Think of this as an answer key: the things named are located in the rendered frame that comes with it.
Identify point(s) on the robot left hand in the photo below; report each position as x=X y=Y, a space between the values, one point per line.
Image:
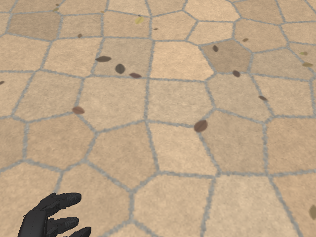
x=37 y=224

